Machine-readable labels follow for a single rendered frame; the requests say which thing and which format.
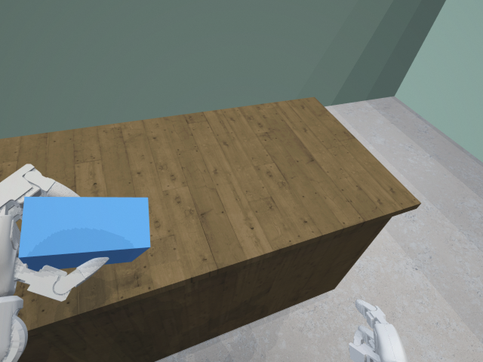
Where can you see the left robot forearm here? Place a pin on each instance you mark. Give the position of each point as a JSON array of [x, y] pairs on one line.
[[13, 331]]

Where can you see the robot right hand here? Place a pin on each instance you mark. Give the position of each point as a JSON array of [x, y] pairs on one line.
[[382, 345]]

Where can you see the table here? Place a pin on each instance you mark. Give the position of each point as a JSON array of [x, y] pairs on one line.
[[252, 210]]

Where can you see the robot left hand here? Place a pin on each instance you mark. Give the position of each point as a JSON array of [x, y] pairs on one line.
[[49, 281]]

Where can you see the sponge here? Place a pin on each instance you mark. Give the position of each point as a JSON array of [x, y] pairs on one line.
[[65, 232]]

